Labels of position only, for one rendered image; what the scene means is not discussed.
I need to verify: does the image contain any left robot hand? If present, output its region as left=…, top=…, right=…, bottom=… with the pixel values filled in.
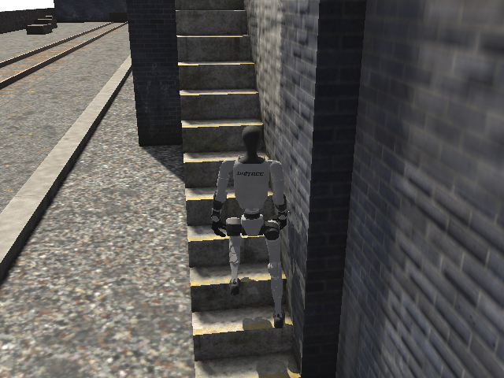
left=211, top=219, right=226, bottom=237

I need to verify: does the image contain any right robot hand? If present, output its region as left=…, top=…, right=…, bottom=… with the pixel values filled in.
left=269, top=215, right=287, bottom=230

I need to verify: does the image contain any right robot forearm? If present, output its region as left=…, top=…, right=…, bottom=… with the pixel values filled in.
left=276, top=193, right=287, bottom=220

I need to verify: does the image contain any left robot upper arm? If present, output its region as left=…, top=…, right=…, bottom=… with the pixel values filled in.
left=215, top=159, right=235, bottom=202

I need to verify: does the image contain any right robot upper arm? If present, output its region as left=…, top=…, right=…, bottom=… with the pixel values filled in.
left=268, top=160, right=284, bottom=205

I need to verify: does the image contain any left robot forearm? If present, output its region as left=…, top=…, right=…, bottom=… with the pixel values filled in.
left=211, top=190, right=224, bottom=222

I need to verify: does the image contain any left robot foot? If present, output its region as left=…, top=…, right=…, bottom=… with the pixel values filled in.
left=229, top=278, right=241, bottom=295

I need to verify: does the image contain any left robot thigh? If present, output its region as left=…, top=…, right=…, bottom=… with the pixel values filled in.
left=226, top=217, right=242, bottom=246

